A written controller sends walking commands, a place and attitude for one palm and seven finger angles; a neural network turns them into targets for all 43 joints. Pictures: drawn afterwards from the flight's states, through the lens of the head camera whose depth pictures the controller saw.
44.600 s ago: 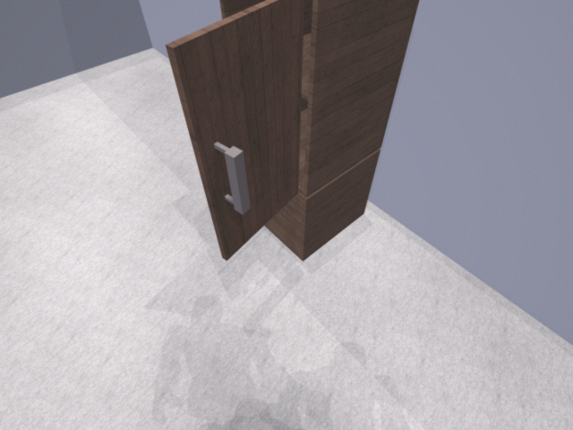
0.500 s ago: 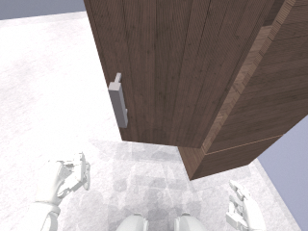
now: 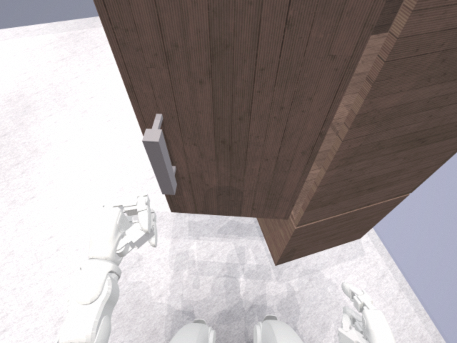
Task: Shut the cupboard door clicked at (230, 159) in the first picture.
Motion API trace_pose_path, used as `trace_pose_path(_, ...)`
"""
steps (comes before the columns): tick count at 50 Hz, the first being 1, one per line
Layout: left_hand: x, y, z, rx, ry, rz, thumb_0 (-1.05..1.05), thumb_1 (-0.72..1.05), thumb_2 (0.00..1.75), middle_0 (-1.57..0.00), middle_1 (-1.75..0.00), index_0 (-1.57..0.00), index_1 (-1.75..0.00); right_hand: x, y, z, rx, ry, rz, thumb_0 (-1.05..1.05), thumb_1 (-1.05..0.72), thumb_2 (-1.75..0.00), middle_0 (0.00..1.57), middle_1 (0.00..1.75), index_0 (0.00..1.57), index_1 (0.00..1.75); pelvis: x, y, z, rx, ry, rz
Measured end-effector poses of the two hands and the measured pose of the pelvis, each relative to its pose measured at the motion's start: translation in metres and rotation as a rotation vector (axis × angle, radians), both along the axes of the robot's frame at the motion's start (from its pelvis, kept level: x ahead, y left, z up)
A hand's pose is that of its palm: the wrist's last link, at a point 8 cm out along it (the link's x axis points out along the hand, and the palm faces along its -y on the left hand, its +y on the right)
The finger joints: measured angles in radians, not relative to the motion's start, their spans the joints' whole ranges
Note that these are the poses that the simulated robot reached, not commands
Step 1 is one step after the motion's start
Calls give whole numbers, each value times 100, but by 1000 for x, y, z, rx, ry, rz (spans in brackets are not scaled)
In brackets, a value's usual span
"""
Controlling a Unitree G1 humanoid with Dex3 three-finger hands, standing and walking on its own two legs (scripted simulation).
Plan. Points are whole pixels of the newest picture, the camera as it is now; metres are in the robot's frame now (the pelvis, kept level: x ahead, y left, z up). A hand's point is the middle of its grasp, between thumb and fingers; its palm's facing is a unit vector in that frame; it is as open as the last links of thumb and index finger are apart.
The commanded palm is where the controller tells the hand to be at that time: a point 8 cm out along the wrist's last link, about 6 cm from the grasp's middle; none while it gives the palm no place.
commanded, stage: bring the fist close to the handle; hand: left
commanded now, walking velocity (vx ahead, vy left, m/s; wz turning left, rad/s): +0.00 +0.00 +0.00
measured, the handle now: (164, 156) +0.44 +0.14 +0.04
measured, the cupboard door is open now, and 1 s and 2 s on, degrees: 69 69 46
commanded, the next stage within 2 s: push the door shut along its arc in 0.76 s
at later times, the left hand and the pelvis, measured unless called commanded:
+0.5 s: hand (177, 199) +0.35 +0.10 +0.05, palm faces -0.05 -1.00 -0.02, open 3.1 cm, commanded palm +0.32 +0.17 +0.05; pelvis +0.00 +0.00 +0.00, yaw -1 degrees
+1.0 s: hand (173, 200) +0.35 +0.11 +0.04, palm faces -0.06 -1.00 -0.03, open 3.1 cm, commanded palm +0.34 +0.17 +0.05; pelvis -0.01 +0.00 +0.00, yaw +0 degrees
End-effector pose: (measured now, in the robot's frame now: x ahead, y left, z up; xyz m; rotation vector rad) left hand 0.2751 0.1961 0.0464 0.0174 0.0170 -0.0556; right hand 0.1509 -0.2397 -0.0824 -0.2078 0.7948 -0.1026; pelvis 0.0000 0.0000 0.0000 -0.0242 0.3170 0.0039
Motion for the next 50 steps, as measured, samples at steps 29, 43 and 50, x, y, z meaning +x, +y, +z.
trace_pose_path(29, 49, -30, 2, 8, -14, 27, 2, 90, 90, -130, -150, -130, -150, -30, -1, -11, 41, 140, -45, 1, -90, -90, 20, 30, 20, 30, -2, -2, 5, 15, -8, -19)
trace_pose_path(43, 49, -29, 1, -1, -24, 11, 2, 90, 90, -130, -150, -130, -150, -26, -8, -11, 17, 135, -49, 1, -90, -90, 20, 30, 20, 30, -4, -2, 4, 11, -7, -9)
trace_pose_path(50, 53, -29, 0, 14, -18, -4, 2, 90, 90, -131, -150, -130, -150, -21, -4, -9, 23, 121, -39, 1, -90, -90, 20, 30, 20, 30, -5, -2, 4, 12, -9, -8)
